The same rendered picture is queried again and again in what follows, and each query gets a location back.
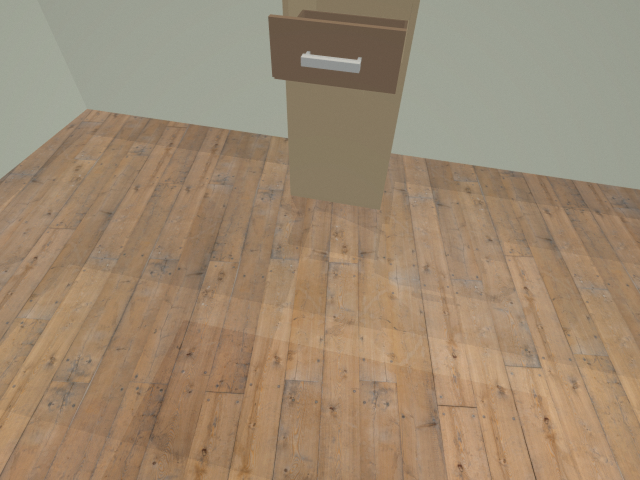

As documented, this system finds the cabinet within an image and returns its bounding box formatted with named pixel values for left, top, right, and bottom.
left=282, top=0, right=420, bottom=210

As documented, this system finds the drawer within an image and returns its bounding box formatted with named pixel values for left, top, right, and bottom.
left=268, top=10, right=408, bottom=94

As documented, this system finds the handle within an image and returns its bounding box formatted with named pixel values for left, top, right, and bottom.
left=317, top=84, right=364, bottom=97
left=301, top=51, right=362, bottom=73

